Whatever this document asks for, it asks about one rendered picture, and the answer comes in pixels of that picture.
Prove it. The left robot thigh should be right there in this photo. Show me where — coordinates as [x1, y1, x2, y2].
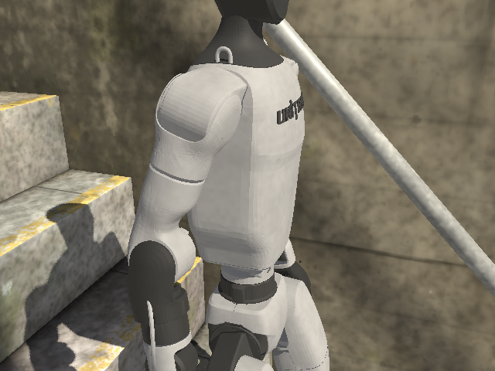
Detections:
[273, 276, 329, 371]

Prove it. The left robot forearm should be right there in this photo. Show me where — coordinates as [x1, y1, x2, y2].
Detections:
[274, 238, 295, 269]

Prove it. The robot left upper arm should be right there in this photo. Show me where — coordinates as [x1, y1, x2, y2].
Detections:
[280, 55, 299, 77]

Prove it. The humanoid robot torso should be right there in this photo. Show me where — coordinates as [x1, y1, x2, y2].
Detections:
[187, 39, 305, 361]

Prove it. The robot left hand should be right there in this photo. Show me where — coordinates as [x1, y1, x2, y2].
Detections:
[275, 261, 312, 296]

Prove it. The robot right upper arm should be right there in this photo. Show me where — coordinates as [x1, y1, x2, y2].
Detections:
[128, 66, 247, 283]

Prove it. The right robot forearm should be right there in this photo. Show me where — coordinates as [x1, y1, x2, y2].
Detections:
[128, 240, 198, 371]

